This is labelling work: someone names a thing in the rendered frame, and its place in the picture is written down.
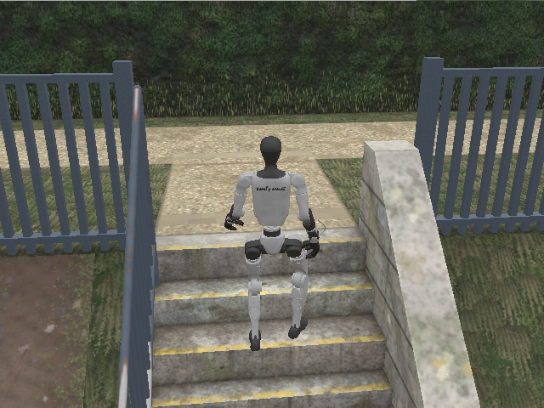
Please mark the robot right forearm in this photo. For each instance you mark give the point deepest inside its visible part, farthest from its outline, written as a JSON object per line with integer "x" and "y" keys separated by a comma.
{"x": 311, "y": 229}

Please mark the robot left forearm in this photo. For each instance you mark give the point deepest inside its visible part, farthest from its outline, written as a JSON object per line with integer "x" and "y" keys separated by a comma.
{"x": 231, "y": 219}

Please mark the left robot hand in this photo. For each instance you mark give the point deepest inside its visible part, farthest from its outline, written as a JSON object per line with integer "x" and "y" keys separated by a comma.
{"x": 229, "y": 226}

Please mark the humanoid robot head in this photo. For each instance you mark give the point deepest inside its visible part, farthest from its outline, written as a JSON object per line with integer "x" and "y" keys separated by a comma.
{"x": 271, "y": 149}

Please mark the right robot shin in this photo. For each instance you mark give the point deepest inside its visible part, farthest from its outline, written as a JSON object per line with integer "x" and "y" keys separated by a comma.
{"x": 298, "y": 300}

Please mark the right robot upper arm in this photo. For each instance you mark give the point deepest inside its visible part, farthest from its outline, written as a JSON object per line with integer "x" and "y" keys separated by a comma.
{"x": 298, "y": 181}

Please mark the left robot upper arm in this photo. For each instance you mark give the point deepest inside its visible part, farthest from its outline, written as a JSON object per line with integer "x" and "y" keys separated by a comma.
{"x": 244, "y": 181}

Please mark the right robot hand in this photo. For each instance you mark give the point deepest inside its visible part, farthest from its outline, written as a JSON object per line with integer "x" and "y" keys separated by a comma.
{"x": 308, "y": 245}

